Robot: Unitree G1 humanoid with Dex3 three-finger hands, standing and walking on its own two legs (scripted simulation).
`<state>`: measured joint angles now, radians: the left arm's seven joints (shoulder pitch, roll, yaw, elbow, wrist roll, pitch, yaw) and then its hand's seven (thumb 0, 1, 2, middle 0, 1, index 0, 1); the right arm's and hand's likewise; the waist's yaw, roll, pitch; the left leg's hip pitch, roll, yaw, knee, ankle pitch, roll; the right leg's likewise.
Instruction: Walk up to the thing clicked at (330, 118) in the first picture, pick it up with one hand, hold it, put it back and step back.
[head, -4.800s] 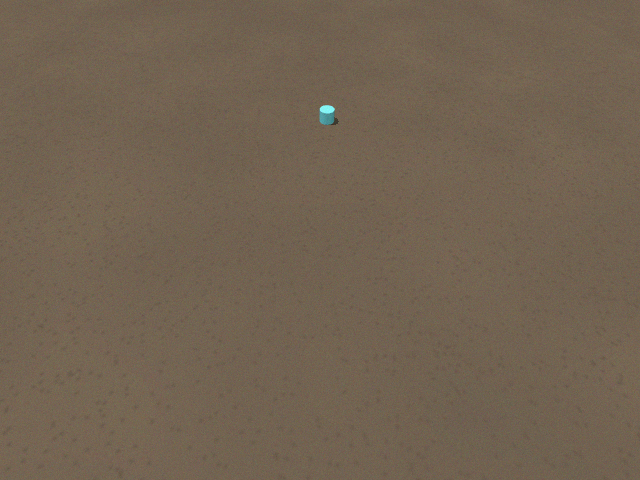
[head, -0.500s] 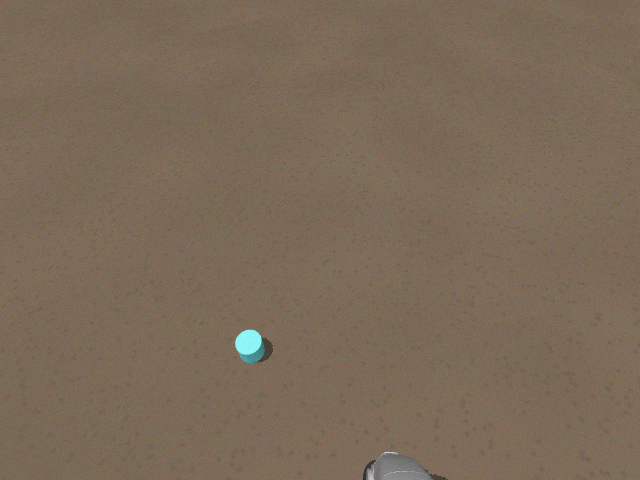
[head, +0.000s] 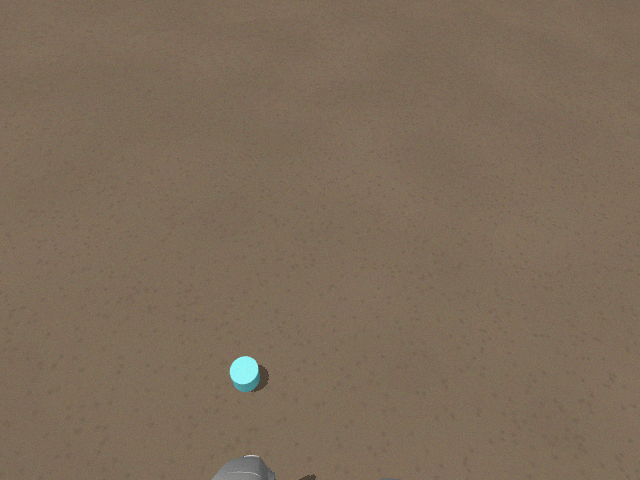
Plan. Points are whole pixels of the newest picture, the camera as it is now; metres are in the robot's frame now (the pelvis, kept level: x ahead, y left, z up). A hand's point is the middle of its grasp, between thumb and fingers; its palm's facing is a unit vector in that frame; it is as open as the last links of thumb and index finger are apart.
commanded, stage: walk up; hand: left
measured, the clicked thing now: (245, 374) +0.47 +0.21 -0.72
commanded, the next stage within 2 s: stand in 1.74 s
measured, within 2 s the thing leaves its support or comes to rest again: neither
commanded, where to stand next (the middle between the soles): +0.09 -0.01 m, yaw -1 degrees
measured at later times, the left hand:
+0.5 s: hand out of the picture +0.10 +0.25 -0.13, palm faces -0.05 -0.91 -0.40, open 7.4 cm
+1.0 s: hand (145, 446) +0.17 +0.24 -0.13, palm faces -0.04 -0.95 -0.32, open 7.4 cm
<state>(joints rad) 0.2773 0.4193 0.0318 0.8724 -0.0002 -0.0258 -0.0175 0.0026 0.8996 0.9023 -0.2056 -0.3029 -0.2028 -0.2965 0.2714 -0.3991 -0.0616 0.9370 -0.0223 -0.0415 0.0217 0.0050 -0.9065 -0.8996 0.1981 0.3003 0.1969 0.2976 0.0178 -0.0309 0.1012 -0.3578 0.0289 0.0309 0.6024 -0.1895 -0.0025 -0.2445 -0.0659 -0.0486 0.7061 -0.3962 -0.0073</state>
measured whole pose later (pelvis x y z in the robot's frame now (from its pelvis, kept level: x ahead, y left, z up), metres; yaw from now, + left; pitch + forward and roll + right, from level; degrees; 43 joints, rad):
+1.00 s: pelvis +0.06 -0.01 +0.02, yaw -1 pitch -3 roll +0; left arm 0.05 0.36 0.00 1.14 0.00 -0.01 -0.02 0.00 0.90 0.90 -0.20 -0.30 -0.20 -0.30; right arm 0.09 -0.37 -0.01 1.15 0.00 -0.02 0.00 0.00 -0.90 -0.90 0.20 0.30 0.20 0.30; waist -0.01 -0.01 0.05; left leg -0.16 0.02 0.01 0.39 -0.19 -0.01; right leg -0.13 -0.04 -0.03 0.38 -0.20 0.03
